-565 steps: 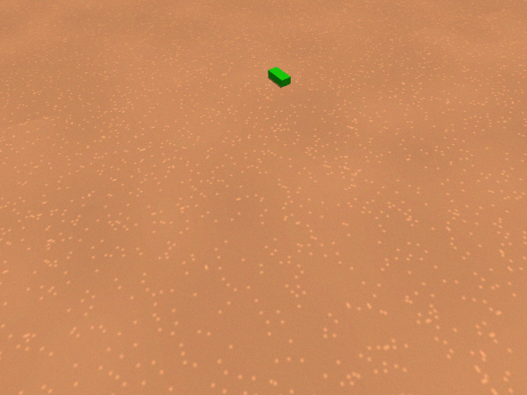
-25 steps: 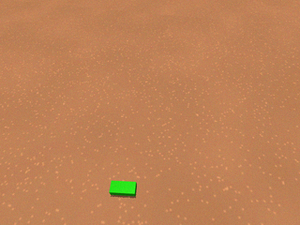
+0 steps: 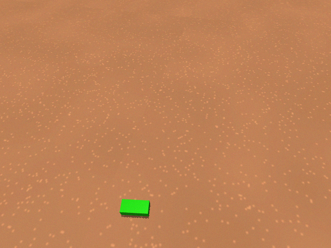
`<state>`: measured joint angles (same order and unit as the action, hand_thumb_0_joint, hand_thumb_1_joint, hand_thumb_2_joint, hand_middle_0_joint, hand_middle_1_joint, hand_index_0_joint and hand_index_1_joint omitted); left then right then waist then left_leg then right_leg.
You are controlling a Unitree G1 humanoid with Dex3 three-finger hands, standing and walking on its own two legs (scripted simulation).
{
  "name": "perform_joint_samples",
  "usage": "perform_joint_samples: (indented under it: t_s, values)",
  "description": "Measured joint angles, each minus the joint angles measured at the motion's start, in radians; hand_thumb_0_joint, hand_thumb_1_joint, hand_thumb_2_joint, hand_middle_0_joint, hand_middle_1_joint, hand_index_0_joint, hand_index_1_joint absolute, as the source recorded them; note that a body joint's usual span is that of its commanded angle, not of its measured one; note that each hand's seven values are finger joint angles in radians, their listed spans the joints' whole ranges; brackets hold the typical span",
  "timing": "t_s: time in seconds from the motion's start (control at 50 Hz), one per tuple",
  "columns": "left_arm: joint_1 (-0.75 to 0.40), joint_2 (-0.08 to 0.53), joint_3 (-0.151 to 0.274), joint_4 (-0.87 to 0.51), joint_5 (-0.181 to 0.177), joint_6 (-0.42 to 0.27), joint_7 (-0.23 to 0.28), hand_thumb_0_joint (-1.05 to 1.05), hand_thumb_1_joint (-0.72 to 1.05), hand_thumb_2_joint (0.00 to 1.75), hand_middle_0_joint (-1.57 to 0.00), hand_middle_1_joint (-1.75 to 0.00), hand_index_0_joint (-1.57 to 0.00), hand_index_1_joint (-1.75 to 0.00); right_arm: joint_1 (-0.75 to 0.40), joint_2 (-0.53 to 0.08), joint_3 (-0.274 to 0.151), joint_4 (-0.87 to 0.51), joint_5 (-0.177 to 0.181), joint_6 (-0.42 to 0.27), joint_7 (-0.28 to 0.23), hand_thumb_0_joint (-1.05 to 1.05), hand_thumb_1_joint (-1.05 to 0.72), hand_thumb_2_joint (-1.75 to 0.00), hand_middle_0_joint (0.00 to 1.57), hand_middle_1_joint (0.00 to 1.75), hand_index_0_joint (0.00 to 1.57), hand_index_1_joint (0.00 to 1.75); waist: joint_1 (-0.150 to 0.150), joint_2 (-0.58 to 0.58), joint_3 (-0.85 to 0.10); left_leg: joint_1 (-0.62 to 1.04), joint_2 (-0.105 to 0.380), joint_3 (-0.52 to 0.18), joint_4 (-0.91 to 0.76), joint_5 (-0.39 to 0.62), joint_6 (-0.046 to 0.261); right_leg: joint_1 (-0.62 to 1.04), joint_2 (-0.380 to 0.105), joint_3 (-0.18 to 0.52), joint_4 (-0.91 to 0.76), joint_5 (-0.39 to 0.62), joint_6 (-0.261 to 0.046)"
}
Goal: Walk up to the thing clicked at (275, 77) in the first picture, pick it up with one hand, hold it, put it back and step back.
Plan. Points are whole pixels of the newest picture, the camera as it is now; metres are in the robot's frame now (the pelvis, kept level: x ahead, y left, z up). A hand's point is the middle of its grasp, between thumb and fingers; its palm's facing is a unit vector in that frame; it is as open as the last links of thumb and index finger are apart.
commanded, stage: stand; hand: left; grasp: from above
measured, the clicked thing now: (135, 207) +0.43 +0.22 -0.76
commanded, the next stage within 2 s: rise first in 0.74 s
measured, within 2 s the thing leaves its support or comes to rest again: neither
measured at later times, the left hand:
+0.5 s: hand out of the picture +0.07 +0.26 -0.16, palm faces -0.04 -0.93 -0.35, open 7.4 cm
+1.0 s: hand out of the picture +0.12 +0.25 -0.16, palm faces +0.02 -0.94 -0.33, open 8.0 cm
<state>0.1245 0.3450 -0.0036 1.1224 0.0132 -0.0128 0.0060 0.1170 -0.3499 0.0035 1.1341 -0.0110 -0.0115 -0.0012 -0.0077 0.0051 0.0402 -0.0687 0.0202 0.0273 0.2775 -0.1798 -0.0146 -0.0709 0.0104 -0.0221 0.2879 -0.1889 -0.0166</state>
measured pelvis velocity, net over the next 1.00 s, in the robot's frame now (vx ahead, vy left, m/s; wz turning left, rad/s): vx -0.01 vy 0.00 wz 0.02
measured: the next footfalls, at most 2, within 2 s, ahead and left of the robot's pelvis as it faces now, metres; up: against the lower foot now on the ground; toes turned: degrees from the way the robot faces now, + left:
none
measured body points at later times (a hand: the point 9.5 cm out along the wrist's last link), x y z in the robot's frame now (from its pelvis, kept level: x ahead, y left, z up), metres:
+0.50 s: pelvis +0.00 +0.00 +0.00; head +0.01 +0.00 +0.45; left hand +0.07 +0.30 -0.13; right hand +0.07 -0.30 -0.14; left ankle -0.02 +0.13 -0.75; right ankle -0.02 -0.11 -0.75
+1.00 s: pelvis -0.01 +0.00 -0.01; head +0.04 +0.01 +0.44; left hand +0.12 +0.30 -0.14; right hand +0.08 -0.28 -0.14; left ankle -0.02 +0.13 -0.75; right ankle -0.02 -0.11 -0.75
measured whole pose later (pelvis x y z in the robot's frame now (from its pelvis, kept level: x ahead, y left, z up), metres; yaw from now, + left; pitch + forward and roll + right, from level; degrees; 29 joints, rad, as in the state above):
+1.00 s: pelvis -0.01 +0.00 -0.01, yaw +1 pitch +4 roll +0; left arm -0.01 0.32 0.08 1.07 0.04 -0.02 0.00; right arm 0.18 -0.30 -0.01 0.90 0.04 -0.04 -0.04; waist -0.02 0.00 0.04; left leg -0.30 0.01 0.01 0.46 -0.24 0.00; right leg -0.29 0.00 -0.04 0.46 -0.25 -0.01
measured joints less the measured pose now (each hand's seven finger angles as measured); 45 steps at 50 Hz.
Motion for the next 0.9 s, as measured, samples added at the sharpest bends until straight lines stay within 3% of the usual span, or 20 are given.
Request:
perform_joint_samples:
  t_s: [0.86,0.9]
  values:
    - [0.0,0.002,-0.001,-0.001,0.0,-0.001,-0.001,0.0,0.9,0.89,-0.21,-0.3,-0.2,-0.3,0.0,0.001,-0.001,-0.001,0.0,-0.001,0.001,0.0,-0.9,-0.9,0.2,0.3,0.2,0.3,0.001,-0.002,0.004,-0.002,-0.007,0.002,0.0,-0.002,0.007,-0.002,-0.007,0.003,-0.001,-0.001,0.007]
    - [0.0,-0.009,0.013,-0.051,-0.019,-0.003,0.011,0.01,0.89,0.9,-0.21,-0.31,-0.2,-0.32,0.033,0.003,0.002,-0.084,0.033,-0.006,-0.016,0.0,-0.9,-0.9,0.2,0.3,0.2,0.3,-0.006,0.0,-0.004,-0.059,-0.009,-0.007,0.047,-0.017,0.01,-0.053,-0.01,-0.006,0.041,-0.017,0.007]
